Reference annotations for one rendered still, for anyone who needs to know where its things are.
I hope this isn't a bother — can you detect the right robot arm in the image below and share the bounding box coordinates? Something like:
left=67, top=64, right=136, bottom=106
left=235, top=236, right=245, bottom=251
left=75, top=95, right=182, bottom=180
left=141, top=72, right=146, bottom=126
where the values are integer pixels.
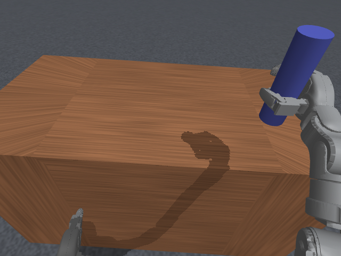
left=294, top=105, right=341, bottom=256

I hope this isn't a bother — can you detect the left robot hand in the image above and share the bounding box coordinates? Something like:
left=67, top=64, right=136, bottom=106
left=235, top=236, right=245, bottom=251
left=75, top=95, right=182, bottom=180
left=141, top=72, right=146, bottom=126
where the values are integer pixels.
left=57, top=208, right=90, bottom=256

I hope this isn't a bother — can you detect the can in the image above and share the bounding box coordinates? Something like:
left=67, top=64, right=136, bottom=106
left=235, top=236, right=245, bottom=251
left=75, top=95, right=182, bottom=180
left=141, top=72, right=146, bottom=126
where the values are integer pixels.
left=259, top=25, right=335, bottom=126

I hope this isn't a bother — can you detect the right robot hand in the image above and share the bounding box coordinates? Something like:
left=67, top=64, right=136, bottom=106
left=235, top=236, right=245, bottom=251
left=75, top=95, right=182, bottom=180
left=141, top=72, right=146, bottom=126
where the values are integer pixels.
left=259, top=64, right=335, bottom=120

